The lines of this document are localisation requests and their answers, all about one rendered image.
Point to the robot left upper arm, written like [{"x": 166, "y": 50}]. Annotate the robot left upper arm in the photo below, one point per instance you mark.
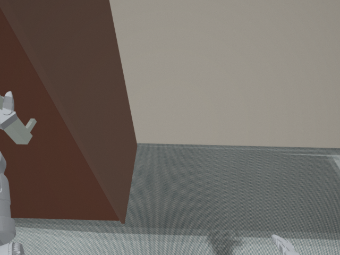
[{"x": 12, "y": 249}]

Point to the handle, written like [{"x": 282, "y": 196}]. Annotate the handle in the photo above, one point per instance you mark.
[{"x": 19, "y": 133}]

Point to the wardrobe door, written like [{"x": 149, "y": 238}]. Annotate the wardrobe door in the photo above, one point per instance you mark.
[{"x": 49, "y": 178}]

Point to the robot left hand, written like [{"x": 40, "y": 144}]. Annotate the robot left hand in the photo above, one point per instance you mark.
[{"x": 7, "y": 115}]

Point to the left robot forearm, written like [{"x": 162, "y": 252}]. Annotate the left robot forearm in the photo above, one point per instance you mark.
[{"x": 7, "y": 224}]

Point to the robot right hand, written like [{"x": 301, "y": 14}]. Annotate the robot right hand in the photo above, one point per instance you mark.
[{"x": 285, "y": 247}]

